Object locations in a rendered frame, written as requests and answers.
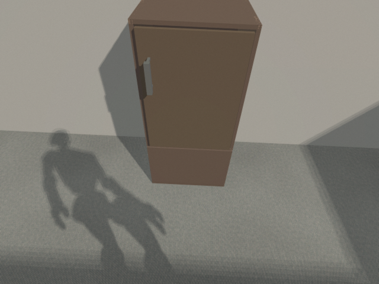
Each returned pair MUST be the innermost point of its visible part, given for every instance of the cupboard door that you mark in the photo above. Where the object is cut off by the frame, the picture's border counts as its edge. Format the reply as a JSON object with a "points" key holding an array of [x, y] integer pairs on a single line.
{"points": [[198, 77]]}

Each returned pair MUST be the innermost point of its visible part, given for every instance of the handle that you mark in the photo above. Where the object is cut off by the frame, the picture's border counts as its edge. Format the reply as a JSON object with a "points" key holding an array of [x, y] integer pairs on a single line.
{"points": [[148, 77]]}

